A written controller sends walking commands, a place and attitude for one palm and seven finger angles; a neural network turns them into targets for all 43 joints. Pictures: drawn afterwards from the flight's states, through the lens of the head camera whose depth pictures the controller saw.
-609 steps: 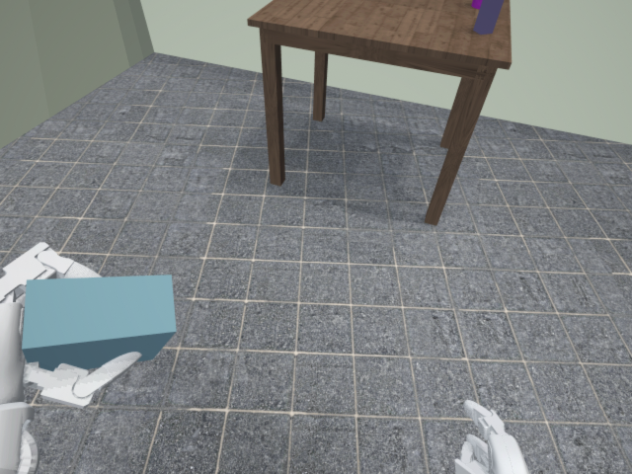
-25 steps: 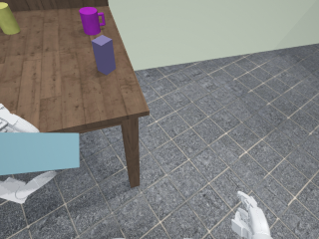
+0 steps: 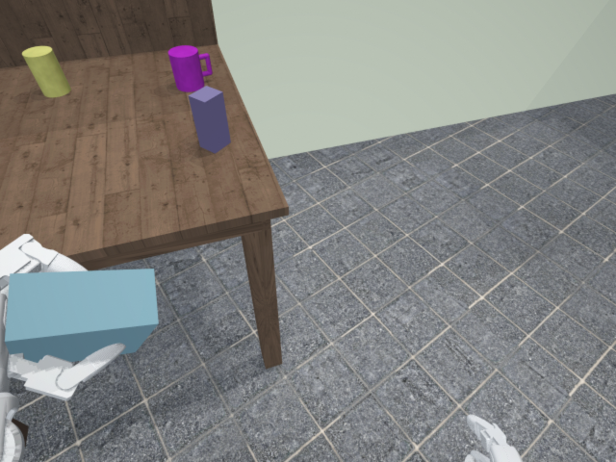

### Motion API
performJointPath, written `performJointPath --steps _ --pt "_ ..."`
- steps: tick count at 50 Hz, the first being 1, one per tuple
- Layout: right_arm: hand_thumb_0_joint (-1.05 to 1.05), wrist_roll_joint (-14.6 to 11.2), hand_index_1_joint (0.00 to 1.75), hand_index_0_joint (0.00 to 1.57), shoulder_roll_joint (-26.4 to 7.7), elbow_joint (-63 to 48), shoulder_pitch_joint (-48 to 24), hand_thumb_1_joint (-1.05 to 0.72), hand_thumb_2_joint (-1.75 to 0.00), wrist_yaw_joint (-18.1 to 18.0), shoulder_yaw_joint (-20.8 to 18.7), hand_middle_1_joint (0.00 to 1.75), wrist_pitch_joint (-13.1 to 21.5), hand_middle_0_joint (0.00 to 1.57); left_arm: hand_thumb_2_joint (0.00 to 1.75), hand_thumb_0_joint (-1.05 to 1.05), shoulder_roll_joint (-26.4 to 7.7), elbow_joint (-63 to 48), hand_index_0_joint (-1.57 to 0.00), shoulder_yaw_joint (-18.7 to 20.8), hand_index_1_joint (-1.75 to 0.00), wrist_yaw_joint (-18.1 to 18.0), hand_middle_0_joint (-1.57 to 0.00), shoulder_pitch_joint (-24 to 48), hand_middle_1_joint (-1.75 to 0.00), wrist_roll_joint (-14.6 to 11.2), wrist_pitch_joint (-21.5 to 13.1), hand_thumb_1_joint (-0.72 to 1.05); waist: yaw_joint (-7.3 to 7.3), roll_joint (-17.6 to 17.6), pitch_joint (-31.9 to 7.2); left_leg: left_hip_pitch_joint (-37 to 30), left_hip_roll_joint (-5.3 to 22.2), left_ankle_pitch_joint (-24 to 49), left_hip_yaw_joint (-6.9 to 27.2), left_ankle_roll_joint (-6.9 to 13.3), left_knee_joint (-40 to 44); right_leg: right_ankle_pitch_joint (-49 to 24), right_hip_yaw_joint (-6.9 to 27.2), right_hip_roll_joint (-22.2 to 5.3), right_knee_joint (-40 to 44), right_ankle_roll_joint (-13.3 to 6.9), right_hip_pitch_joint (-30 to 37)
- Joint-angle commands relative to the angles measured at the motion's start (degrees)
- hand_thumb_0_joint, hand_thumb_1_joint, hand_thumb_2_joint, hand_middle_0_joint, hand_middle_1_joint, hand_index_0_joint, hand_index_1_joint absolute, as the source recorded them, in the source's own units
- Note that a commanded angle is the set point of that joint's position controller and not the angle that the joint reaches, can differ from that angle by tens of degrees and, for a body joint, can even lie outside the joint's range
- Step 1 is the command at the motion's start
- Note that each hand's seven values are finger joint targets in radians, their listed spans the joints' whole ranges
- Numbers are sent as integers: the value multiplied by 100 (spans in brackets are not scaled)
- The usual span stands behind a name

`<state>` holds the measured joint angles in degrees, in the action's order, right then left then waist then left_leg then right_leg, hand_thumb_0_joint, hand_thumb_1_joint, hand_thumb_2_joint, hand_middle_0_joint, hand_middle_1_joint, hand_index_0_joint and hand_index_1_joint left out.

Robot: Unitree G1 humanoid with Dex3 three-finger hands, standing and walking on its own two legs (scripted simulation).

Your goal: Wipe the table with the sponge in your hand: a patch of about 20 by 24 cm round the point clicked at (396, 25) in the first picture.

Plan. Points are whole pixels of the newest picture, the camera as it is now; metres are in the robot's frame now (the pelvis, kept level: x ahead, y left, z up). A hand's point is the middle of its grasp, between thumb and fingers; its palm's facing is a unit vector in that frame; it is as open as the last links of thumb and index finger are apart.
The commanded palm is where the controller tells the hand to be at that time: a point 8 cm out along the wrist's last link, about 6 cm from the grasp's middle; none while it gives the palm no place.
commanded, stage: come to a stop and stand still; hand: left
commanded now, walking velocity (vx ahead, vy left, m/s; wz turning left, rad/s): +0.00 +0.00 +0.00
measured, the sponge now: (103, 318) +0.22 +0.22 +0.14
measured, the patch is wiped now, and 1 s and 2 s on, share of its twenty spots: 0.00 0.00 0.00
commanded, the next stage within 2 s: look again from close up in 0.36 s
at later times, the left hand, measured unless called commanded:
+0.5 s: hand (41, 316) +0.21 +0.27 +0.17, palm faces +0.39 -0.78 -0.48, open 9.9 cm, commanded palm +0.14 +0.29 +0.18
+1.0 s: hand (24, 269) +0.25 +0.30 +0.18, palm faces +0.45 -0.83 -0.32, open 9.9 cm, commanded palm +0.20 +0.32 +0.18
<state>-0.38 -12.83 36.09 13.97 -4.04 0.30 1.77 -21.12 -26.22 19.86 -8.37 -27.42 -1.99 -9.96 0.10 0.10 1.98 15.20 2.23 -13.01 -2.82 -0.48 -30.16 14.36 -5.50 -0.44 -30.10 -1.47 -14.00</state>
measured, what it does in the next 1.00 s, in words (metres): shifts its weight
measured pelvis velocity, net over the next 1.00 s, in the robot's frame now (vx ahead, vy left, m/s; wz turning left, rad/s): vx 0.03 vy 0.04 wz -0.01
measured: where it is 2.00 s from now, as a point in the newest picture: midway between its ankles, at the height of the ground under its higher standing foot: outside the picture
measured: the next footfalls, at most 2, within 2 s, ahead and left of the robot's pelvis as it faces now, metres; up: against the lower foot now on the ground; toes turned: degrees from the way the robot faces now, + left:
left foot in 1.72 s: +0.25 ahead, +0.29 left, +0.00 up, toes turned +0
right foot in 1.92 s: +0.15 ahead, +0.06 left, +0.00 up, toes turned -10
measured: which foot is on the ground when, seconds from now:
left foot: down 0.00-1.00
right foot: down 0.00-1.00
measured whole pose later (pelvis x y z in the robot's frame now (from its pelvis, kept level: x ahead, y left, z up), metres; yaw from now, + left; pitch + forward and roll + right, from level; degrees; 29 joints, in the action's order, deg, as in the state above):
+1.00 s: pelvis +0.03 +0.04 +0.00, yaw +0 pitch +0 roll -1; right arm 1.1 -10.8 33.1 11.3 -0.4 2.5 9.6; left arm -19.3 -25.5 21.3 -6.4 -20.4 -1.7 -14.3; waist 3.7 -1.9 1.8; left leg 14.4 -1.4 -15.8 -2.4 3.1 -29.8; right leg 15.0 -0.9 -0.9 -26.9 1.2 -12.2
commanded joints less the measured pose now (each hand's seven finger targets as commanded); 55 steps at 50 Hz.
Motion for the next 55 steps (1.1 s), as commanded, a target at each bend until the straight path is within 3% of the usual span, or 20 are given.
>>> performJointPath --steps 1,4,10,12,15,22,23,24,25,26,27,29,31,33,35,36,42,47,51,55 --pt "0 33 30 20 -558 -1013 -721 -90 -90 -24 -161 30 447 20 130 0 -821 -1535 -120 416 -160 -103 -120 748 -160 82 -526 10 55 1054 -414 858 891 -279 917 293 1292 230 426 -242 170 201 704" --pt "0 25 30 20 -559 -1023 -614 -90 -90 -5 -208 30 546 20 130 0 -817 -1503 -120 417 -160 -138 -120 604 -160 118 -554 10 58 752 -471 849 609 -1067 619 228 1073 319 636 -361 537 151 661" --pt "0 52 30 20 -486 -964 -550 -90 -90 18 -222 30 529 20 130 0 -974 -1432 -120 589 -160 -195 -120 518 -160 47 -438 10 -11 -107 -480 -13 115 -793 215 49 -106 1549 1452 -1041 1587 -159 -455" --pt "0 61 30 20 -458 -945 -580 -90 -90 1 -194 30 501 20 130 0 -955 -1319 -120 602 -160 -199 -120 506 -160 21 -403 10 -41 -210 -456 -116 175 -594 315 64 -10 1407 1276 -954 1523 -142 -512" --pt "0 38 30 20 -488 -942 -617 -90 -90 -12 -177 30 483 20 130 0 -906 -1120 -120 593 -160 -174 -120 484 -160 -4 -372 10 -17 -85 -428 43 303 -419 445 117 361 940 1045 -701 1258 -20 -256" --pt "0 45 30 20 -520 -981 -677 -90 -90 -8 -119 30 538 20 130 0 -762 -1327 -120 353 -160 -130 -120 837 -160 83 -443 10 22 638 -252 699 603 -1220 767 188 1265 766 628 -244 781 153 284" --pt "0 312 30 20 -691 -844 14 -90 -90 -12 -335 30 895 20 130 0 -5647 -2376 -120 3956 -160 -56 -120 6391 -160 870 -1020 10 394 -683 238 1164 366 -191 188 291 -117 -733 1391 -683 1575 373 -144" --pt "0 104 30 20 32 -583 -258 -90 -90 48 -30 30 887 20 130 0 -2089 670 -120 1453 -160 216 -120 3278 -160 313 -727 10 107 -993 -973 188 -370 -50 203 188 -416 -615 1386 -1029 1240 -201 19" --pt "0 9 30 20 -263 -996 -436 -90 -90 64 -170 30 951 20 130 0 -1668 218 -120 1259 -160 191 -120 1823 -160 86 -736 10 418 -628 -574 51 -204 -20 134 102 -346 -726 1757 -1017 1559 -18 33" --pt "0 -74 30 20 -314 -1119 -474 -90 -90 160 -207 30 1047 20 130 0 -767 498 -120 596 -160 231 -120 1660 -160 26 -725 10 276 218 -905 -240 -185 -46 90 45 36 -465 1730 -1094 1330 -253 319" --pt "0 -41 30 20 -451 -1065 -422 -90 -90 200 -225 30 1058 20 130 0 -984 -273 -120 541 -160 250 -120 1706 -160 -41 -834 10 264 646 -1039 -425 -206 -69 200 88 340 -112 1489 -922 1158 -233 327" --pt "0 -28 30 20 -499 -1020 -518 -90 -90 293 -220 30 1106 20 130 0 -812 -948 -120 315 -160 281 -120 1254 -160 -104 -911 10 264 723 -1097 -485 -36 -56 377 135 730 556 1137 -608 1004 -91 333" --pt "0 -51 30 20 -508 -1115 -723 -90 -90 318 -181 30 1154 20 130 0 -647 -1091 -120 217 -160 278 -120 641 -160 -109 -857 10 273 875 -807 -105 333 -789 810 270 1394 705 745 -249 613 48 364" --pt "0 -61 30 20 -535 -1187 -722 -90 -90 323 -161 30 1118 20 130 0 -876 -1210 -120 491 -160 213 -120 691 -160 -16 -840 10 281 534 -576 826 602 -1658 1180 356 1901 483 494 -55 123 139 832" --pt "0 -44 30 20 -545 -1209 -687 -90 -90 285 -181 30 1085 20 130 0 -1121 -1087 -120 857 -160 154 -120 742 -160 -3 -827 10 255 -6 -544 847 574 -1465 1106 365 1763 245 489 -59 245 139 898" --pt "0 -31 30 20 -565 -1222 -720 -90 -90 251 -190 30 1071 20 130 0 -1415 -1210 -120 1147 -160 106 -120 941 -160 -13 -846 10 212 189 -586 597 538 -1220 1039 315 1733 180 484 -42 261 136 753" --pt "0 87 30 20 -531 -1174 -667 -90 -90 212 -155 30 1139 20 130 0 -1159 -1361 -120 929 -160 152 -120 1516 -160 -29 -975 10 158 939 -816 75 392 -423 839 180 1396 -374 507 -95 422 59 726" --pt "0 120 30 20 -616 -1142 -638 -90 -90 312 -202 30 1151 20 130 0 -578 -1322 -120 217 -160 186 -120 1348 -160 2 -825 10 65 580 -1060 -463 48 159 420 153 624 -705 841 -163 546 -137 476" --pt "0 131 30 20 -680 -1174 -714 -90 -90 304 -219 30 966 20 130 0 -824 -1146 -120 488 -160 134 -120 1311 -160 21 -704 10 32 436 -925 -416 30 409 340 147 407 -872 908 -187 309 -212 317" --pt "0 92 30 20 -649 -1288 -736 -90 -90 277 -227 30 709 20 130 0 -997 -942 -120 779 -160 123 -120 1169 -160 -42 -693 10 34 15 -841 -148 35 727 244 194 19 -1360 1017 -343 70 -312 466"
